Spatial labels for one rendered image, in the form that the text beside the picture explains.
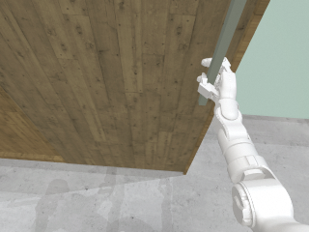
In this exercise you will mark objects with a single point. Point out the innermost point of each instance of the right robot forearm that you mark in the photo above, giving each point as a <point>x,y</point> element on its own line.
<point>243,160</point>

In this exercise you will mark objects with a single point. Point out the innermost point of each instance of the robot right upper arm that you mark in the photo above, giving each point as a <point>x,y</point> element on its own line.
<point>264,206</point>

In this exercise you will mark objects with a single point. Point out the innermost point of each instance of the wardrobe door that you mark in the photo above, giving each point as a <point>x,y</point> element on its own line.
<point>17,133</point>
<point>114,82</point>

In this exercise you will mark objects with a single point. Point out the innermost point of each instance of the handle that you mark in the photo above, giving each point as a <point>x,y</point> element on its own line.
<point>227,32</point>

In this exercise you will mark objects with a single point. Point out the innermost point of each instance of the robot right hand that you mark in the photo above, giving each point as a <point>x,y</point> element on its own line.
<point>225,85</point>

